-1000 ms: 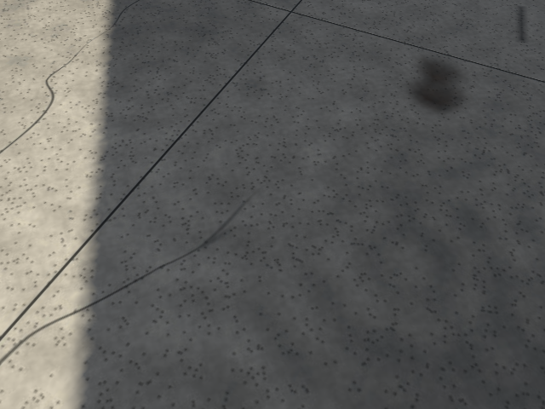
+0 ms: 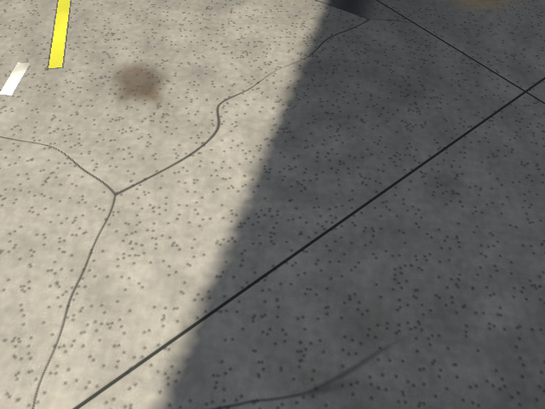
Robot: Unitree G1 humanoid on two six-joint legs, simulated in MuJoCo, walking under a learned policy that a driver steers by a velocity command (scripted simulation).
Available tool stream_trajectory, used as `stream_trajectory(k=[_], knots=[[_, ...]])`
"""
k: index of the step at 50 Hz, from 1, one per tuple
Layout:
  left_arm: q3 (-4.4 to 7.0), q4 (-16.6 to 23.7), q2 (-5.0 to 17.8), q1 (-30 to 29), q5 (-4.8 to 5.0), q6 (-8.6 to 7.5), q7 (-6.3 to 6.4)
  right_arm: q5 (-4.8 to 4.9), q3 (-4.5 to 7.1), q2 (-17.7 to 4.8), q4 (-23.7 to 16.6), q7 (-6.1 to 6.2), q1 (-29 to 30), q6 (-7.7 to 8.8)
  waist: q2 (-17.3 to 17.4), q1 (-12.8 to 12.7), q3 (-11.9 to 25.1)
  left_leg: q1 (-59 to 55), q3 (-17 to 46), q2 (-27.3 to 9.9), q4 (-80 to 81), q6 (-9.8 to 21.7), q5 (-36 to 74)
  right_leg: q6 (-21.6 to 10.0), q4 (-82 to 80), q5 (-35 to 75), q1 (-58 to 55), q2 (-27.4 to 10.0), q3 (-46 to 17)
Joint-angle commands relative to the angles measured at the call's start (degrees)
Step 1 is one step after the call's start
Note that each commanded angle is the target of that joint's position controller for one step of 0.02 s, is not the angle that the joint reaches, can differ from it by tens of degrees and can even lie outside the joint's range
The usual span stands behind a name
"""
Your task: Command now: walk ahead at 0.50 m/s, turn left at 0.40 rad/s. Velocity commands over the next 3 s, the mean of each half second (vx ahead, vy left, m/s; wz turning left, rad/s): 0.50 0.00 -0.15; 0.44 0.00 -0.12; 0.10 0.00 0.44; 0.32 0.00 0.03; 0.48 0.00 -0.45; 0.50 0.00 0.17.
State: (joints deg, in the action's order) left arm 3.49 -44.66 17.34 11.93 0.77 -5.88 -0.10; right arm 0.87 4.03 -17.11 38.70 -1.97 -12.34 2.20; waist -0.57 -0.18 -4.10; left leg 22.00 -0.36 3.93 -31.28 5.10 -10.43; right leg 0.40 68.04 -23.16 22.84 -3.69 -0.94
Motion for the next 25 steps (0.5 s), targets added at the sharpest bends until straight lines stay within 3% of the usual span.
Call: stream_trajectory(k=[1, 3, 5, 10, 13, 16, 17, 19, 20, 21, 22, 23, 24, 25], knots=[[1.62, 3.57, 6.76, 1.37, -0.68, -0.78, -0.09, -1.14, 1.25, -5.33, -4.18, 0.80, -0.36, 1.41, 3.87, -0.49, 8.55, -16.18, 21.14, -15.56, 17.39, 11.18, 10.76, -0.05, -3.19, 6.59, 13.04, -4.44, -3.20], [1.22, 2.58, 5.12, 2.10, -0.82, 0.54, -0.18, -1.07, 1.22, -5.96, -2.92, 1.12, -1.20, 2.08, 3.44, -0.73, 7.59, -13.24, 15.79, -14.94, 19.16, 11.33, 17.75, 1.33, -6.50, 9.83, 12.17, -4.52, -1.76], [0.68, 3.37, 3.97, -1.20, -0.69, 1.21, -0.09, -1.12, 1.33, -6.88, -1.43, 1.56, -2.76, 2.50, 3.28, 0.36, 5.33, -12.77, 11.78, -14.33, 20.88, 10.39, 19.27, 2.19, -11.99, 15.90, 14.63, -4.86, -1.50], [-0.19, 4.56, 2.54, -8.06, 0.26, 0.83, -1.16, -1.28, 1.08, -7.53, 1.28, 1.98, -4.64, 2.90, 3.82, 3.78, 1.78, -14.39, 4.37, -13.04, 23.90, 6.58, 12.33, 1.02, -28.18, 32.18, 13.60, -2.85, -0.15], [-0.36, 5.90, 2.59, -11.27, 0.71, 0.72, -2.05, -1.18, 1.30, -7.93, 3.53, 1.91, -6.51, 2.79, 3.09, 5.27, -0.39, -19.90, 2.59, -15.45, 23.92, 6.25, 12.35, -0.35, -32.98, 32.08, 15.64, -1.47, -0.62], [-0.48, 7.53, 2.48, -13.12, 0.57, 0.55, -3.29, -0.82, 1.58, -8.12, 5.05, 2.15, -7.35, 1.87, 2.78, 5.51, -1.01, -27.41, 1.19, -17.79, 20.53, 5.34, 18.83, -2.39, -35.75, 26.25, 18.84, -0.16, -0.22], [-0.44, 7.92, 2.59, -12.86, 0.43, 0.50, -3.68, -0.67, 1.72, -8.42, 5.24, 2.37, -7.08, 1.48, 3.17, 4.98, -0.52, -29.15, 0.59, -18.26, 18.56, 4.75, 23.94, -3.22, -36.20, 23.48, 18.37, 0.49, 0.61], [0.35, 7.80, 4.22, -9.02, 0.10, 0.77, -3.88, -0.64, 2.11, -9.83, 4.80, 3.04, -5.57, 0.74, 5.31, 2.38, 3.40, -30.67, -1.38, -17.76, 10.99, 3.16, 44.39, -5.25, -35.80, 17.43, 11.47, 3.88, 4.17], [1.43, 6.82, 6.17, -3.75, -0.02, 1.01, -3.68, -0.68, 2.17, -10.33, 4.49, 3.45, -4.88, 0.19, 5.88, -0.62, 7.11, -30.12, -2.73, -16.72, 3.06, 2.10, 53.42, -6.58, -35.88, 15.74, 4.26, 6.22, 5.86], [2.91, 5.09, 8.89, 4.47, 0.03, 1.18, -3.12, -0.62, 1.86, -9.96, 4.05, 3.91, -4.15, -0.13, 4.39, -5.18, 11.69, -24.35, -4.91, -14.57, -8.92, 0.04, 52.82, -8.68, -38.28, 19.14, -8.70, 7.31, 4.97], [4.47, 4.21, 14.45, 12.76, 0.06, 1.69, -2.24, -2.14, 0.63, -7.21, 2.44, 4.17, -6.96, 0.60, -4.56, -6.79, 19.00, -8.05, -6.19, -10.78, -28.46, -2.76, 31.06, -14.30, -36.72, 22.81, -28.30, -4.21, -11.85], [4.24, 4.76, 14.53, 12.37, 0.97, 1.46, -2.22, -2.41, -1.32, -1.49, 1.33, 2.95, -10.63, 2.32, -15.85, -3.15, 25.34, 14.49, 0.01, 2.29, -47.19, -6.57, -19.88, -25.14, -45.53, 12.11, -45.13, -15.65, -43.19], [3.01, 4.71, 10.07, 12.99, 0.87, 1.59, -2.11, -0.42, -0.35, -6.82, 1.05, 1.72, -6.14, 4.38, -8.66, -6.65, 24.59, 21.21, 8.57, -1.51, -50.44, -4.95, -19.67, -22.49, -49.58, 3.98, -45.78, -14.40, -43.07], [2.54, 5.35, 8.40, 10.50, 0.33, 1.66, -1.73, 1.35, -0.26, -7.81, -1.05, 1.11, -0.62, 5.45, -5.35, -6.75, 16.99, 23.61, 7.70, -4.24, -48.16, -3.92, -15.40, -19.87, -50.35, 4.37, -39.16, -12.57, -35.08]])
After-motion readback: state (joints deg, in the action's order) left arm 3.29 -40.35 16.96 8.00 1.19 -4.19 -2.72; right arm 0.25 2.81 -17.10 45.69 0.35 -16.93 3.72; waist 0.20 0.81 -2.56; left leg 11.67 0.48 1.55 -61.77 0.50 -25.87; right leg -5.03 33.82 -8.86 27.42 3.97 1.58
